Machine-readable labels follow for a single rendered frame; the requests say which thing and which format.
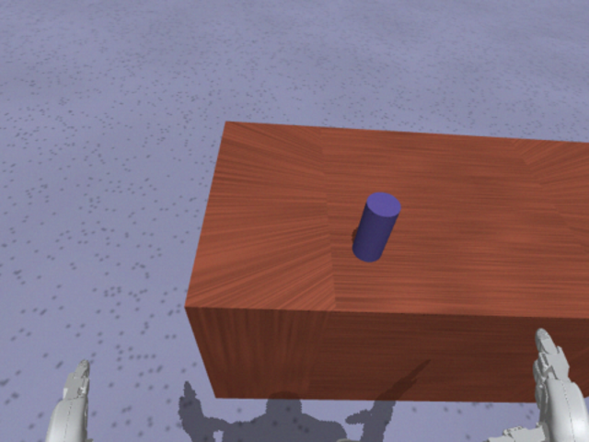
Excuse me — can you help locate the right robot hand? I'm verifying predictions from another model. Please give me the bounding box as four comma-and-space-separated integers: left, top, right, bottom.
483, 328, 589, 442

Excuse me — can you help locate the left robot hand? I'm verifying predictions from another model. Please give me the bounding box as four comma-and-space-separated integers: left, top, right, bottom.
45, 360, 94, 442

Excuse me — can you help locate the can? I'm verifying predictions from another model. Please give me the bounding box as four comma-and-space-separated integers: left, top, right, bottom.
352, 192, 401, 262

